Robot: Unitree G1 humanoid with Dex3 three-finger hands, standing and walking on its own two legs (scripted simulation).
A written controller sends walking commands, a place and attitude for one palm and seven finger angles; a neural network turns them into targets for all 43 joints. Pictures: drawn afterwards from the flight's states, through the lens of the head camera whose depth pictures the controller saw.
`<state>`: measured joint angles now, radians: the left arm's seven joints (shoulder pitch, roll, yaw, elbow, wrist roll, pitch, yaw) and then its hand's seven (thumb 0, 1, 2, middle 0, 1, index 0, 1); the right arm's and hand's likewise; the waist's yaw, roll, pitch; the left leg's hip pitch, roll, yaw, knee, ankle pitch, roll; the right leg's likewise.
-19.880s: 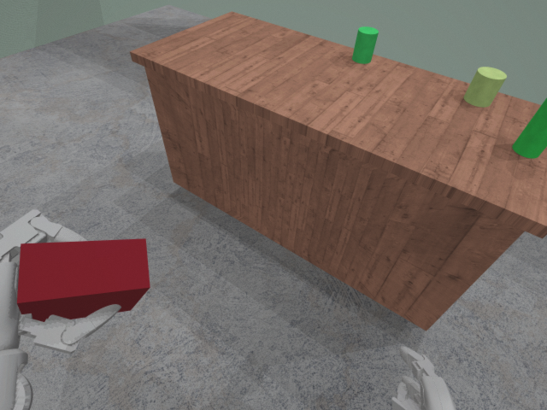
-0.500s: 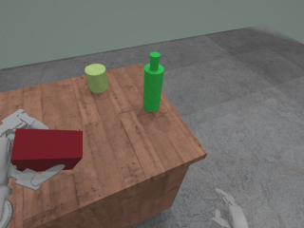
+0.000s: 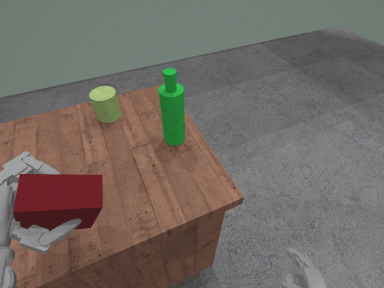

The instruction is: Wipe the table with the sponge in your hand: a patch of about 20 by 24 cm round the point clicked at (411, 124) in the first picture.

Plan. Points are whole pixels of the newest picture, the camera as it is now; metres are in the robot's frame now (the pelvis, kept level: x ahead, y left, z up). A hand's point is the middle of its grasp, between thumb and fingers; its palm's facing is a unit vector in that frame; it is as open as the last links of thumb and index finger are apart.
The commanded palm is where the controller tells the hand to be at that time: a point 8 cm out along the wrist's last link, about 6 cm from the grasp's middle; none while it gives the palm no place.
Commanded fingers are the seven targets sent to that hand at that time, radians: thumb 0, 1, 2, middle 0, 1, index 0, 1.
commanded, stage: come to a stop and stand still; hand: left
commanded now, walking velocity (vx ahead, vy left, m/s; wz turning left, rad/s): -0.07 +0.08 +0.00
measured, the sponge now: (72, 204) +0.22 +0.22 +0.13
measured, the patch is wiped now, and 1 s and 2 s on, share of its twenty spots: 0.00 0.00 0.00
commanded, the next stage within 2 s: look again from close up in 1.90 s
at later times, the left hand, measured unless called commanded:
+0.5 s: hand (18, 231) +0.17 +0.27 +0.15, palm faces +0.30 -0.86 -0.42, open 9.8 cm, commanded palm +0.12 +0.32 +0.18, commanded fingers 0.00 0.10 1.30 -1.20 -1.60 -1.20 -1.60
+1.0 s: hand out of the picture +0.17 +0.37 +0.15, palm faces +0.37 -0.84 -0.39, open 9.8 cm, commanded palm +0.11 +0.40 +0.18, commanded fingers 0.00 0.10 1.30 -1.20 -1.60 -1.20 -1.60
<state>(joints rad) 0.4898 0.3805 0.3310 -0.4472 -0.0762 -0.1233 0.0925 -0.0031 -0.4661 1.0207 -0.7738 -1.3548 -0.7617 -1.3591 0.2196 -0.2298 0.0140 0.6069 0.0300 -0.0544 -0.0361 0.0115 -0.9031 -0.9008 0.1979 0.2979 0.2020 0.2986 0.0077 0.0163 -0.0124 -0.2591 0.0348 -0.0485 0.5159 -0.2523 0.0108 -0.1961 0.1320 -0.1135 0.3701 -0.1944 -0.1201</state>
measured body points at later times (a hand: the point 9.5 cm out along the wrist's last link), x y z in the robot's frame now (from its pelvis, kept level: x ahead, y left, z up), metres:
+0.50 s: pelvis -0.04 +0.04 +0.00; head -0.02 +0.03 +0.45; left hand +0.14 +0.31 +0.17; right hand +0.14 -0.19 -0.08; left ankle +0.00 +0.14 -0.74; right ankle +0.01 -0.02 -0.74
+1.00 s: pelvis -0.04 +0.12 +0.00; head -0.03 +0.14 +0.45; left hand +0.14 +0.41 +0.17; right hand +0.14 -0.09 -0.06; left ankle -0.02 +0.16 -0.74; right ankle +0.01 -0.01 -0.74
